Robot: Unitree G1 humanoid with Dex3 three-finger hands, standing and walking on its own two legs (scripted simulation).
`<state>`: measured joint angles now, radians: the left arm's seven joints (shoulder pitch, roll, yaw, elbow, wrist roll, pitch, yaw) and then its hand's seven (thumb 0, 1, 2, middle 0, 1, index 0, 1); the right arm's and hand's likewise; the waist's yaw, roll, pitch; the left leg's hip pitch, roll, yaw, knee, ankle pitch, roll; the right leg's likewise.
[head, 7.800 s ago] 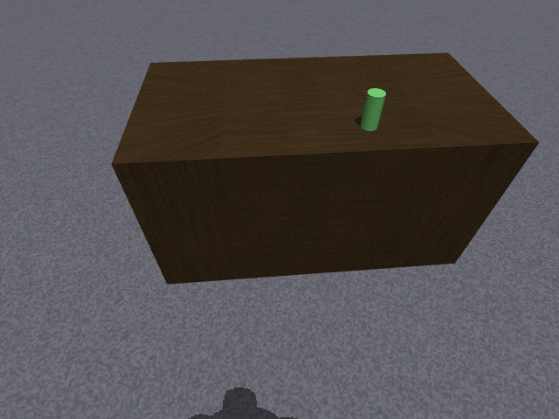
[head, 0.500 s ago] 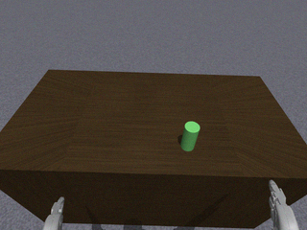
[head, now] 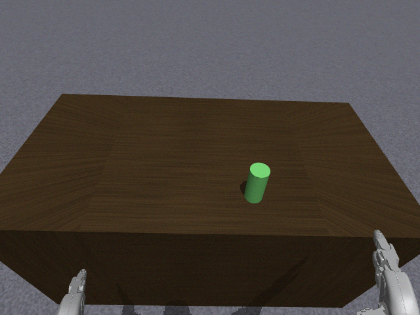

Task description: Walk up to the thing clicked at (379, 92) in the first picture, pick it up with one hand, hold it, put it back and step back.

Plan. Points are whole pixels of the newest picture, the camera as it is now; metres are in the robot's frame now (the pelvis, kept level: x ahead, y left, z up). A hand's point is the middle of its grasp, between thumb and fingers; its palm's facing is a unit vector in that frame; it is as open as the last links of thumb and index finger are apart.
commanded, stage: go down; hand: right
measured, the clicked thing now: (256, 183) +0.48 -0.13 -0.07
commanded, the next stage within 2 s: none
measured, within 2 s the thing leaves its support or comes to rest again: neither
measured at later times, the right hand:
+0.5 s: hand (355, 242) +0.25 -0.26 +0.04, palm faces +0.21 +0.96 -0.19, open 17.7 cm
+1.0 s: hand (354, 188) +0.36 -0.30 +0.06, palm faces -0.02 +1.00 +0.01, open 17.7 cm
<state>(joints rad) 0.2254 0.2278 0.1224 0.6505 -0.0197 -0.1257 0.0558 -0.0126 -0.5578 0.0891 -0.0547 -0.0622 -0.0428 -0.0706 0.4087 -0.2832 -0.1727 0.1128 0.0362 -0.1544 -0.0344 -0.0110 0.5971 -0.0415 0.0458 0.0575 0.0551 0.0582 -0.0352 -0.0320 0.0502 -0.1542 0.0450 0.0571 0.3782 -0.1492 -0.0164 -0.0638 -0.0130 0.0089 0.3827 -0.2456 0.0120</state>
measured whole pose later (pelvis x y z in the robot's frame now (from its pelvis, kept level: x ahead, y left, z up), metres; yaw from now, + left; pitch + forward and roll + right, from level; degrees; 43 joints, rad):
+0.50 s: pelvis -0.01 +0.00 -0.01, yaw -1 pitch -1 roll +0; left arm 0.12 0.22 0.10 0.78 -0.01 -0.14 0.09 -0.01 -0.54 0.04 -0.05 -0.05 -0.05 -0.05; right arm 0.07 -0.34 -0.32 0.38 0.15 -0.26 0.18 -0.01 0.61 -0.01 0.05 0.05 0.06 0.05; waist 0.00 0.00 0.02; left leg -0.27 0.05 0.07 0.47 -0.18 -0.01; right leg -0.19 -0.01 0.03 0.49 -0.28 0.02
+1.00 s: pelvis -0.01 -0.01 -0.02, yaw +1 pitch +7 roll +1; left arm 0.16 0.24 -0.01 0.68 -0.04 -0.19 0.14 -0.01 -0.53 0.04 -0.05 -0.05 -0.05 -0.05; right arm -0.45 -0.60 -0.46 0.96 0.30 -0.33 0.58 -0.01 0.59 0.00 0.06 0.04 0.06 0.04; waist 0.08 0.04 -0.06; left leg -0.52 0.04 0.04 0.62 -0.22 -0.02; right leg -0.46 -0.02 0.00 0.70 -0.36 0.00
